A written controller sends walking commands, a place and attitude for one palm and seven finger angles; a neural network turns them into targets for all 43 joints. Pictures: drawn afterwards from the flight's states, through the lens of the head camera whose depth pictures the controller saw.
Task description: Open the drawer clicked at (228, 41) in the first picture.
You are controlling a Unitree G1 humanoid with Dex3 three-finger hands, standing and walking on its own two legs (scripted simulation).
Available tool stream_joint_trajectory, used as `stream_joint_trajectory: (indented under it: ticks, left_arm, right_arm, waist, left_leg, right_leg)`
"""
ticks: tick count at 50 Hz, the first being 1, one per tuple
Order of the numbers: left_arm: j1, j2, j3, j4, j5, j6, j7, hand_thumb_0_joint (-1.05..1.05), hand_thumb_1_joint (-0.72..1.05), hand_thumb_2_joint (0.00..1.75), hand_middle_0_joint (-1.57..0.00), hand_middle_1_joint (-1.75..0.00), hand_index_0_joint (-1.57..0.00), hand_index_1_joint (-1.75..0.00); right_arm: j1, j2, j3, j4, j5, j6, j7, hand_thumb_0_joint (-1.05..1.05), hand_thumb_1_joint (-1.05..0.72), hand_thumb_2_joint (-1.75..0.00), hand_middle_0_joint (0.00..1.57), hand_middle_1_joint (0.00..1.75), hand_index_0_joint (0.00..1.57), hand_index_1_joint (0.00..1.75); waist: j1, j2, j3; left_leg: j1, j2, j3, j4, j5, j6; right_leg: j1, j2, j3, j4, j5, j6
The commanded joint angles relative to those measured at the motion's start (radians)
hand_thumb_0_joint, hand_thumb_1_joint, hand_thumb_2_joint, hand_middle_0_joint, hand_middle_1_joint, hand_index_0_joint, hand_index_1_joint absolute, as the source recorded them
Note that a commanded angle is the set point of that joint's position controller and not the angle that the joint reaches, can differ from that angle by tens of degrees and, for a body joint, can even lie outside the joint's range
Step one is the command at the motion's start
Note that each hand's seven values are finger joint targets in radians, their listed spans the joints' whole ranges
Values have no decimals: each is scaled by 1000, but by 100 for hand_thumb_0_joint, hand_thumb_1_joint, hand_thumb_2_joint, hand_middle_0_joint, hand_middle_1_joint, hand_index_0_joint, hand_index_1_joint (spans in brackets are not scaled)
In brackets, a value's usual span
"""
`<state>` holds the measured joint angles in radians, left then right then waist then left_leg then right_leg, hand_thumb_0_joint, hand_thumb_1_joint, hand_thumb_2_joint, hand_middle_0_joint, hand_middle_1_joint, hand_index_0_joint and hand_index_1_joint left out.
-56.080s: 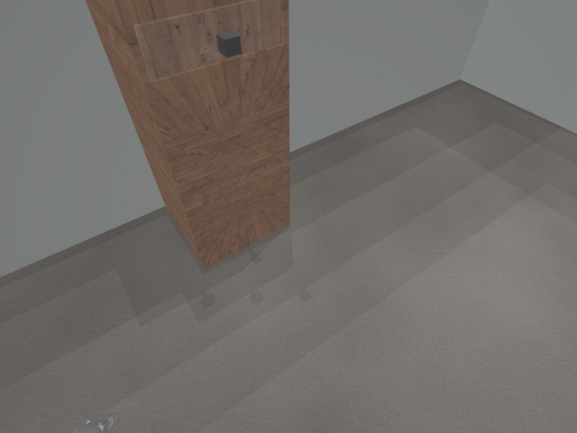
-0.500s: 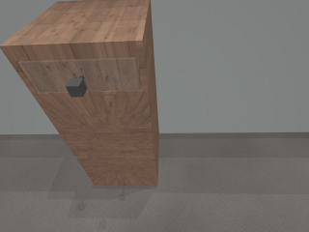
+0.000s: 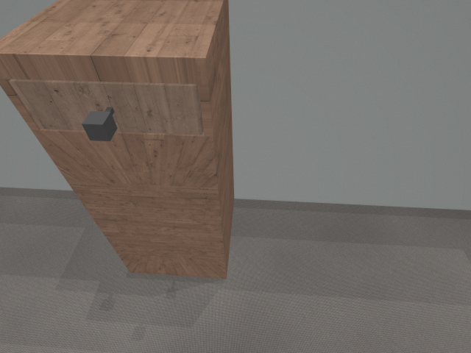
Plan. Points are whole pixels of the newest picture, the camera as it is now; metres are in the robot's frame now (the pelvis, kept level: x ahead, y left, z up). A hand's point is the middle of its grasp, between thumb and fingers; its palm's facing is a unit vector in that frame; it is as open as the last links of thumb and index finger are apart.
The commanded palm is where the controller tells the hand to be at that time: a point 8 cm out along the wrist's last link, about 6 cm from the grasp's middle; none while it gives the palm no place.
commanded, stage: come to a stop and stand still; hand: left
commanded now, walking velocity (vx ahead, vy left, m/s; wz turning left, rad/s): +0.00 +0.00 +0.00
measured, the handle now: (104, 120) +0.52 +0.31 +0.12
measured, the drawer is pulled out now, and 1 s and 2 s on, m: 0.00 0.00 0.00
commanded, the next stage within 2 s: look again from close up in 0.28 s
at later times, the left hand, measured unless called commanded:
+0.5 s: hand out of the picture +0.00 +0.17 -0.17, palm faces +0.03 -0.98 -0.20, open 7.4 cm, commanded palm none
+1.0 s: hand out of the picture -0.01 +0.17 -0.17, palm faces -0.02 -0.98 -0.20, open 7.4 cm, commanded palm +0.10 +0.22 -0.06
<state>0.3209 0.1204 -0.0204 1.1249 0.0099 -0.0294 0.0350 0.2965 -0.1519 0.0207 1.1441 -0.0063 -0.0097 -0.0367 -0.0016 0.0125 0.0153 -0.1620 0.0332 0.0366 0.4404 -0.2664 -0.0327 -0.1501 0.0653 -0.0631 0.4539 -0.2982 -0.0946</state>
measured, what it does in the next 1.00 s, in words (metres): stands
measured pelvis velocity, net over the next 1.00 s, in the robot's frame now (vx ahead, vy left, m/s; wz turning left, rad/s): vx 0.00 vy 0.01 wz -0.02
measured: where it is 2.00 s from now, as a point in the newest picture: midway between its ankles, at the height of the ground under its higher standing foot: outside the picture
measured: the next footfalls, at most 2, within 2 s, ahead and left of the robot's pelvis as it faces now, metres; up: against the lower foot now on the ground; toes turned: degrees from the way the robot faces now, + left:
none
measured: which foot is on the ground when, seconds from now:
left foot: down 0.00-1.00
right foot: down 0.00-1.00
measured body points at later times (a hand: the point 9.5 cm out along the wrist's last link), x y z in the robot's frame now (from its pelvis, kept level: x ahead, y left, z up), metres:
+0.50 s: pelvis +0.00 +0.01 +0.00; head +0.01 -0.01 +0.45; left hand +0.00 +0.22 -0.15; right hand -0.01 -0.21 -0.17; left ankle -0.02 +0.14 -0.74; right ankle -0.03 -0.05 -0.74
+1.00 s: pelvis +0.00 +0.01 +0.00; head +0.01 +0.00 +0.45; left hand -0.01 +0.22 -0.15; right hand -0.01 -0.20 -0.16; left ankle -0.02 +0.14 -0.74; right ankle -0.03 -0.05 -0.74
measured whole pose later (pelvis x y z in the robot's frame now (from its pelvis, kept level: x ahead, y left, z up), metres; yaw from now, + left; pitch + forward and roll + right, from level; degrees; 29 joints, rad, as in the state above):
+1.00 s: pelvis +0.00 +0.01 +0.00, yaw -1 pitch +0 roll +1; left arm 0.37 0.13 -0.04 0.98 0.04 0.02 0.05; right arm 0.31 -0.14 0.03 1.11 0.01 -0.02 -0.05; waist 0.02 0.01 0.03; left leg -0.18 0.03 0.05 0.47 -0.27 0.00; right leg -0.16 0.06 -0.04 0.44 -0.28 -0.07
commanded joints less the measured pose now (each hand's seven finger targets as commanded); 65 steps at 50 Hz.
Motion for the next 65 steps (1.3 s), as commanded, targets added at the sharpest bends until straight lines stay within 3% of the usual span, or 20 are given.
stream_joint_trajectory:
  ticks: [1,8,24,31,46,47,48,49,50,51,52,53,54,56,57,59,60,61,63,65]
  left_arm:
    - [67,133,26,-26,-4,-12,10,0,90,90,-20,-30,-20,-30]
    - [73,127,31,-29,-4,-10,12,0,90,90,-20,-30,-20,-30]
    - [55,119,30,-34,-3,-6,5,0,90,90,-20,-30,-20,-30]
    - [61,117,30,-32,-2,-7,5,0,90,90,-20,-30,-20,-30]
    - [78,103,28,-25,-1,-6,5,0,90,90,-20,-30,-20,-30]
    - [84,104,27,-24,-2,-7,6,0,90,90,-20,-30,-20,-30]
    - [164,140,43,7,11,-34,51,0,90,90,-20,-30,-20,-30]
    - [-627,410,-78,-1491,105,-222,20,0,88,89,-20,-32,-20,-32]
    - [-262,388,9,-1247,123,-142,103,0,85,88,-20,-33,-20,-33]
    - [-227,321,10,-1263,66,-77,171,0,83,87,-21,-34,-21,-34]
    - [88,115,-91,-1014,107,37,184,0,81,86,-21,-36,-21,-36]
    - [-55,110,-137,-1268,129,33,187,0,78,85,-21,-37,-21,-37]
    - [6,146,-126,-1281,220,36,203,0,76,84,-21,-39,-21,-39]
    - [30,118,-198,-1261,382,47,247,0,71,82,-21,-42,-21,-42]
    - [-1,123,-211,-1232,495,51,275,0,69,81,-22,-43,-22,-43]
    - [228,102,-193,-1131,671,68,325,0,64,79,-22,-47,-22,-47]
    - [340,86,-196,-1097,744,71,336,0,62,78,-22,-48,-22,-48]
    - [413,139,-138,-1102,812,64,339,0,60,77,-22,-50,-22,-50]
    - [361,203,-98,-1223,916,54,342,0,55,75,-22,-53,-22,-53]
    - [269,278,-39,-1320,983,47,357,0,50,73,-23,-55,-23,-55]
  right_arm:
    - [67,-61,-13,-23,-3,-13,-4,0,-90,-90,20,30,20,30]
    - [67,-59,-15,-22,-3,-14,-9,0,-90,-90,20,30,20,30]
    - [66,-66,-14,-19,-8,-18,-7,0,-90,-90,20,30,20,30]
    - [73,-65,-13,-14,-6,-22,-7,0,-90,-90,20,30,20,30]
    - [76,-49,-13,-3,-6,-18,-7,0,-90,-90,20,30,20,30]
    - [75,-51,-13,-3,-6,-18,-7,0,-90,-90,20,30,20,30]
    - [-57,-88,-29,-84,6,-27,0,0,-90,-90,20,30,20,30]
    - [-74,-253,-14,-458,58,-183,-50,0,-90,-90,20,30,20,30]
    - [-146,-184,-22,-403,38,-262,-89,0,-90,-90,20,30,20,30]
    - [-139,-187,-45,-359,58,-287,-95,0,-90,-90,20,30,20,30]
    - [-113,-126,-41,-364,68,-285,-90,0,-90,-90,20,30,20,30]
    - [-149,-150,-47,-459,85,-296,-85,0,-90,-90,20,30,20,30]
    - [-160,-183,-60,-470,64,-309,-85,0,-90,-90,20,30,20,30]
    - [-164,-202,-53,-537,25,-303,-62,0,-90,-90,20,30,20,30]
    - [-152,-209,-60,-555,5,-280,-49,0,-90,-90,20,30,20,30]
    - [-212,-218,-85,-634,-29,-214,-15,0,-90,-90,20,30,20,30]
    - [-236,-219,-89,-653,-38,-173,8,0,-90,-90,20,30,20,30]
    - [-241,-212,-94,-657,-34,-125,35,0,-90,-90,20,30,20,30]
    - [-303,-204,-79,-710,-35,-34,77,0,-90,-90,20,30,20,30]
    - [-342,-191,-69,-760,-27,21,98,0,-90,-90,20,30,20,30]
  waist:
    - [-3,-48,37]
    - [1,-28,37]
    - [5,-17,60]
    - [5,-29,33]
    - [7,-21,70]
    - [7,-31,57]
    - [52,-91,115]
    - [-44,187,-363]
    - [22,396,-366]
    - [10,368,-236]
    - [3,181,-178]
    - [0,70,-108]
    - [0,-9,-161]
    - [-27,-168,-103]
    - [-39,-244,-116]
    - [34,-313,-67]
    - [70,-323,-47]
    - [126,-327,-89]
    - [153,-288,-160]
    - [161,-183,-185]
  left_leg:
    - [-40,46,-17,-23,115,38]
    - [-24,57,-20,-27,165,38]
    - [-9,68,-49,-76,157,46]
    - [-1,72,-53,-77,183,50]
    - [-19,65,-55,-78,151,52]
    - [-12,64,-52,-74,156,51]
    - [-148,41,25,211,67,15]
    - [145,-36,15,20,195,89]
    - [195,-35,11,-9,398,95]
    - [114,-16,-4,-6,313,52]
    - [27,3,-29,-14,289,65]
    - [-4,-4,-47,7,292,78]
    - [1,-15,-33,50,277,91]
    - [-81,-47,-53,111,197,99]
    - [-119,-63,-57,137,162,93]
    - [-215,-76,-56,146,85,73]
    - [-250,-79,-41,149,82,65]
    - [-298,-76,-27,149,126,54]
    - [-351,-80,-2,162,163,44]
    - [-343,-91,10,170,148,45]
  right_leg:
    - [14,-187,173,-116,413,67]
    - [23,-181,159,-103,475,71]
    - [-21,-165,151,-122,262,45]
    - [-3,-164,144,-108,288,43]
    - [-30,-165,150,-123,234,45]
    - [-25,-168,150,-122,247,48]
    - [-28,-253,258,-115,960,167]
    - [23,-171,310,-5,686,59]
    - [39,-111,204,45,415,25]
    - [-92,-91,127,9,198,37]
    - [-95,-80,96,23,183,48]
    - [-123,-86,99,28,235,57]
    - [-177,-80,104,47,232,57]
    - [-300,-70,102,53,120,64]
    - [-346,-62,105,61,55,66]
    - [-346,-60,109,50,-49,58]
    - [-316,-63,124,54,-8,52]
    - [-251,-72,151,86,116,41]
    - [-188,-82,163,163,269,29]
    - [-173,-80,187,178,240,25]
